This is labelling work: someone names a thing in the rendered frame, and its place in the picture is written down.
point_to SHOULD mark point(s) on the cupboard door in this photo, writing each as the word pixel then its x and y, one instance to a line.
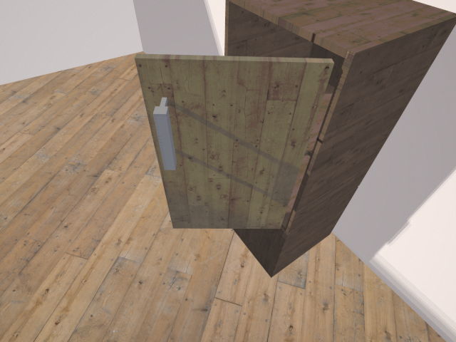
pixel 240 126

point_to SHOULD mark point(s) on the handle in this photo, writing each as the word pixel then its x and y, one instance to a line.
pixel 164 134

